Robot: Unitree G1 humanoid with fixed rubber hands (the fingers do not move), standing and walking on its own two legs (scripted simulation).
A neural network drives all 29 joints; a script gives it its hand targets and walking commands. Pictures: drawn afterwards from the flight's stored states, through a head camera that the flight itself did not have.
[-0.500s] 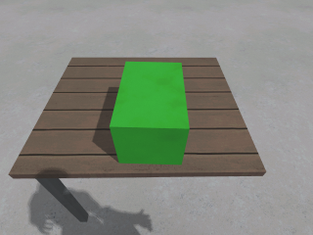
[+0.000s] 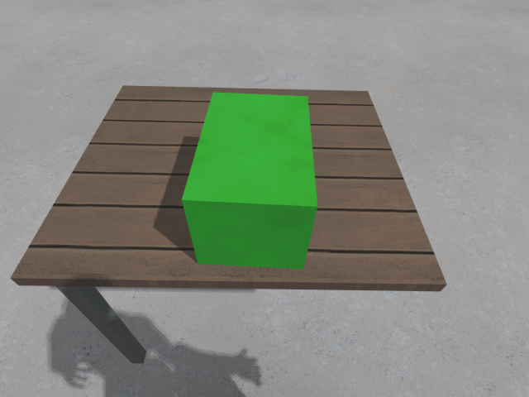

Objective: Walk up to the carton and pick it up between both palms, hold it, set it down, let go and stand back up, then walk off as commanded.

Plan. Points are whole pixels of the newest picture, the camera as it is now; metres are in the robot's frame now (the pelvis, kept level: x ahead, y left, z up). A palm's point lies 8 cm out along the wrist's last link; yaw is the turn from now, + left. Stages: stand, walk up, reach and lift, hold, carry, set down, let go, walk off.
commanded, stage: walk up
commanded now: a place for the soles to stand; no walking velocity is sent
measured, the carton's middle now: (255, 175) +0.54 +0.01 +0.00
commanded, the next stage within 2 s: reach and lift in 0.56 s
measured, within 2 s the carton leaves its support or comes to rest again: neither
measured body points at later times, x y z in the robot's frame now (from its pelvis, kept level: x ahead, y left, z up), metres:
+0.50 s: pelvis +0.00 +0.01 +0.01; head +0.01 +0.01 +0.46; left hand +0.07 +0.30 -0.13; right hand +0.09 -0.28 -0.13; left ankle +0.00 +0.14 -0.74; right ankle -0.01 -0.10 -0.74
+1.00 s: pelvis -0.01 +0.00 -0.01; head +0.01 +0.03 +0.44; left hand +0.18 +0.25 -0.11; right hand +0.12 -0.27 -0.10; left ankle +0.00 +0.14 -0.74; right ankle -0.01 -0.10 -0.74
